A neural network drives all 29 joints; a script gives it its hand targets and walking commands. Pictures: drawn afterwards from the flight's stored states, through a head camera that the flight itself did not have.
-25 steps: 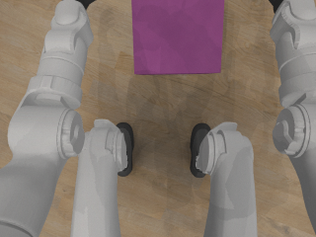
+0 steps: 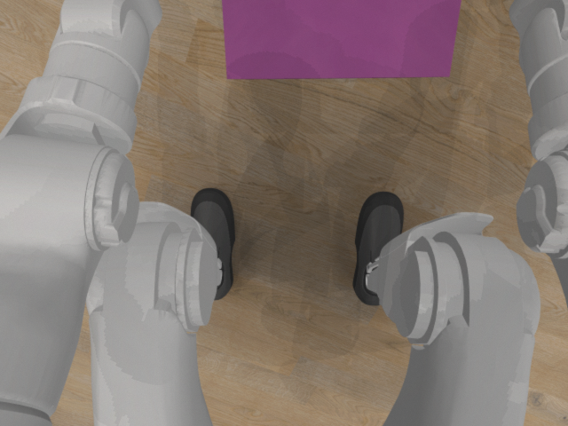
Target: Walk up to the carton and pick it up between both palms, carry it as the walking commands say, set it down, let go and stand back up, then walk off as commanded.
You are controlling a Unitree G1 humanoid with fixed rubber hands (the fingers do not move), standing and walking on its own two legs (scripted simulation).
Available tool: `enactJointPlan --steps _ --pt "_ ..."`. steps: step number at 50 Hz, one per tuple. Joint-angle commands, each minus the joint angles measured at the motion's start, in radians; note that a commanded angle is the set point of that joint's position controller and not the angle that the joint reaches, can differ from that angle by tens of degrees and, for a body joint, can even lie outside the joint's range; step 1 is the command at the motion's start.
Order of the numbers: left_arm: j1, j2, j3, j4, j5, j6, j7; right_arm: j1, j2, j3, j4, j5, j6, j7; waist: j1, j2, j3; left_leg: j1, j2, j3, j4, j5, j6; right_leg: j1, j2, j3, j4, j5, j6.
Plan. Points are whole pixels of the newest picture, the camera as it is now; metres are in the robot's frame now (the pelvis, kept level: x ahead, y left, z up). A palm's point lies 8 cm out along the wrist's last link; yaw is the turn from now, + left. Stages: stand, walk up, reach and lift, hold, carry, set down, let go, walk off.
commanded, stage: reach and lift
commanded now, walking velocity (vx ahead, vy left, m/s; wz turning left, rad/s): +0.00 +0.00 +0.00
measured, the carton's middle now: out of the picture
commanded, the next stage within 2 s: none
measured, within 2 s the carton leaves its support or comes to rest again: leaves its support in 1.66 s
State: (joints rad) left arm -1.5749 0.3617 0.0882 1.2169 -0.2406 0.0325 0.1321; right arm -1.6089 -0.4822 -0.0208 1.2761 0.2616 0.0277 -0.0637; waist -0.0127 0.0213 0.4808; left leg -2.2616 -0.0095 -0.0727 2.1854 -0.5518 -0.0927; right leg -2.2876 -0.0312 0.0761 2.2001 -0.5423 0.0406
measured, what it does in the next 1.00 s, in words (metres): stands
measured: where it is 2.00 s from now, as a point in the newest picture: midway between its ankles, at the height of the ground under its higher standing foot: (293, 263)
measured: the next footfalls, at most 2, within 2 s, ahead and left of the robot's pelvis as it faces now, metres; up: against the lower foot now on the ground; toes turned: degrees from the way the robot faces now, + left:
none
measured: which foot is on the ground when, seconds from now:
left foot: down 0.00-1.00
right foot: down 0.00-1.00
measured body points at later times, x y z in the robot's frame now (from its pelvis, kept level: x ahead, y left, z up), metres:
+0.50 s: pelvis +0.00 +0.00 +0.00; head +0.39 -0.02 +0.21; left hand +0.57 +0.15 -0.21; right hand +0.56 -0.22 -0.21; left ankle +0.12 +0.15 -0.33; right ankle +0.12 -0.14 -0.33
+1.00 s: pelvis +0.00 +0.00 +0.00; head +0.39 -0.02 +0.20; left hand +0.57 +0.12 -0.21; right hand +0.57 -0.20 -0.21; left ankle +0.12 +0.15 -0.33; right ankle +0.12 -0.14 -0.33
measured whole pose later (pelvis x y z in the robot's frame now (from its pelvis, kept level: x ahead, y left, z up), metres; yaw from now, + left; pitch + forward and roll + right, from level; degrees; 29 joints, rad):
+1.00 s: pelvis +0.00 +0.00 +0.00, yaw +0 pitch +34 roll +1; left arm -1.62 0.29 0.13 1.21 -0.15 0.04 0.13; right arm -1.67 -0.43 -0.03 1.29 0.20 0.05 -0.06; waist -0.02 0.03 0.52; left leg -2.25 -0.02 -0.08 2.20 -0.55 -0.09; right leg -2.27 -0.03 0.07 2.21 -0.55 0.04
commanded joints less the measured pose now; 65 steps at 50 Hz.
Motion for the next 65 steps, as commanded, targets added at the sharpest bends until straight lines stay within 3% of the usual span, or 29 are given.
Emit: enactJointPlan --steps 1,3,8,15,30,34,39,45,51,57,65 --pt "-0.257 0.131 -0.012 -0.098 -0.012 -0.026 0.007 -0.303 -0.137 -0.017 -0.110 0.010 -0.030 -0.003 -0.018 -0.014 -1.302 0.593 -0.011 0.134 -0.107 0.316 0.024 0.650 0.018 -0.087 -0.150 0.324 -0.011" --pt "-0.268 0.136 -0.018 -0.112 -0.019 -0.027 0.011 -0.311 -0.149 -0.016 -0.105 0.012 -0.031 -0.006 -0.013 -0.005 -1.308 0.582 -0.013 0.139 -0.102 0.317 0.021 0.667 0.018 -0.086 -0.139 0.332 -0.014" --pt "-0.231 0.104 -0.040 -0.111 -0.034 -0.025 0.008 -0.262 -0.142 -0.022 -0.088 -0.008 -0.035 -0.004 -0.049 -0.019 -1.289 0.587 -0.020 0.137 -0.096 0.346 0.018 0.675 0.018 -0.094 -0.133 0.368 -0.011" --pt "-0.216 0.100 -0.015 -0.085 0.000 -0.022 0.009 -0.251 -0.113 -0.023 -0.067 -0.009 -0.023 0.016 -0.014 -0.022 -1.221 0.572 -0.023 0.135 -0.111 0.313 0.023 0.604 0.015 -0.097 -0.136 0.311 -0.007" --pt "-0.277 0.048 -0.023 -0.096 0.002 -0.021 0.010 -0.311 -0.068 -0.013 -0.074 -0.026 -0.021 0.007 -0.027 -0.024 -1.226 0.582 -0.040 0.141 -0.117 0.296 0.021 0.638 0.029 -0.101 -0.152 0.303 -0.007" --pt "-0.284 0.028 -0.013 -0.095 0.019 -0.023 0.012 -0.318 -0.045 -0.014 -0.077 -0.039 -0.022 0.004 -0.024 -0.024 -1.218 0.582 -0.047 0.144 -0.117 0.295 0.020 0.643 0.037 -0.101 -0.155 0.305 -0.006" --pt "-0.283 -0.015 -0.003 -0.092 0.047 -0.025 0.008 -0.335 0.023 0.012 -0.081 -0.031 -0.020 0.018 0.004 -0.030 -1.196 0.593 -0.054 0.148 -0.122 0.295 0.024 0.634 0.047 -0.102 -0.158 0.299 -0.003" --pt "-0.346 -0.254 -0.041 -0.115 0.062 -0.014 -0.058 -0.398 0.266 0.054 -0.099 -0.038 -0.008 0.077 -0.002 -0.022 -1.160 0.578 -0.067 0.153 -0.124 0.285 0.026 0.632 0.063 -0.105 -0.161 0.297 -0.012" --pt "-0.428 -0.714 -0.077 -0.168 0.117 0.046 -0.211 -0.465 0.745 0.093 -0.181 -0.075 0.050 0.225 -0.008 -0.029 -1.091 0.515 -0.089 0.165 -0.105 0.245 0.038 0.575 0.088 -0.118 -0.144 0.264 -0.023" --pt "-0.390 -0.853 -0.047 -0.214 0.130 0.082 -0.275 -0.408 0.872 0.081 -0.243 -0.104 0.089 0.290 -0.022 -0.033 -1.044 0.474 -0.096 0.171 -0.088 0.250 0.046 0.513 0.092 -0.130 -0.129 0.266 -0.028" --pt "-0.349 -0.901 -0.046 -0.247 0.115 0.090 -0.294 -0.330 0.941 0.091 -0.281 -0.112 0.111 0.313 -0.029 -0.042 -1.026 0.418 -0.099 0.176 -0.080 0.273 0.050 0.523 0.092 -0.125 -0.123 0.322 -0.032"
